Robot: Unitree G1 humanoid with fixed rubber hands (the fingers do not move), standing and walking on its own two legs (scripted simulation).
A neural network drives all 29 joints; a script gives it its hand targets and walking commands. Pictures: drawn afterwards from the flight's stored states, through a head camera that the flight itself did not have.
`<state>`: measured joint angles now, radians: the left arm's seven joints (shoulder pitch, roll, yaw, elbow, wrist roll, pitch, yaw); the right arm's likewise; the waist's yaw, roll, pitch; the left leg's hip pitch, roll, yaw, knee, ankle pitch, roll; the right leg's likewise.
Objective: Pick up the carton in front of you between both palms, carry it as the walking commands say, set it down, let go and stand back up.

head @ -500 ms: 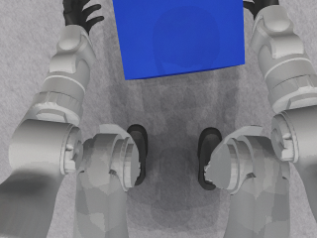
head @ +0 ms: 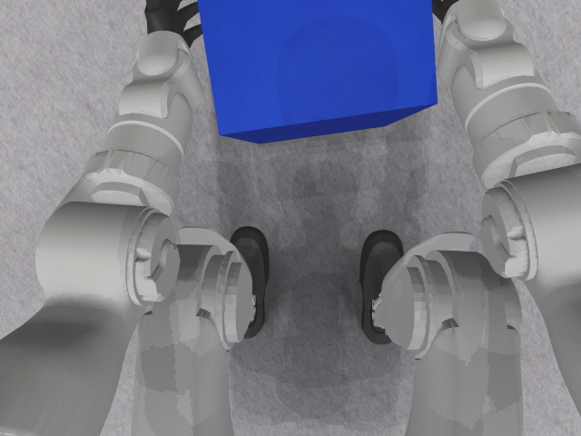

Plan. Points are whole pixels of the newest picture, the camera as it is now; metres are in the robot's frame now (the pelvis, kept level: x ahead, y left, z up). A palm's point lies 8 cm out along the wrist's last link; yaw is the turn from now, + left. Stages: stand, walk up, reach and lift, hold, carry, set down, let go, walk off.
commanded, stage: reach and lift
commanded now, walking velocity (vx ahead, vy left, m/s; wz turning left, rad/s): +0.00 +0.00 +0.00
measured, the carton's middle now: (313, 48) +0.53 +0.00 -0.24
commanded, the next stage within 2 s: none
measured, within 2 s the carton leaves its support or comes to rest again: leaves its support in 0.12 s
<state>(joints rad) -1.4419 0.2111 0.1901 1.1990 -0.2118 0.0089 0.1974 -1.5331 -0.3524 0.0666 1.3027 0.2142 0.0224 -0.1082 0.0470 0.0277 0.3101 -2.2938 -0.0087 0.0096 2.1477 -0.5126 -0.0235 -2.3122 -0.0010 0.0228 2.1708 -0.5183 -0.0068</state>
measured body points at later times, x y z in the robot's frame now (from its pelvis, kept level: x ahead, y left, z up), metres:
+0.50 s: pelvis +0.00 +0.01 +0.07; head +0.26 -0.02 +0.44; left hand +0.51 +0.13 +0.00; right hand +0.51 -0.17 +0.00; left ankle +0.13 +0.13 -0.34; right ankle +0.12 -0.12 -0.34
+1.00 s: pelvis +0.04 +0.01 +0.19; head +0.23 -0.02 +0.60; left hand +0.48 +0.14 +0.14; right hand +0.48 -0.17 +0.14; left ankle +0.13 +0.13 -0.34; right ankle +0.12 -0.12 -0.34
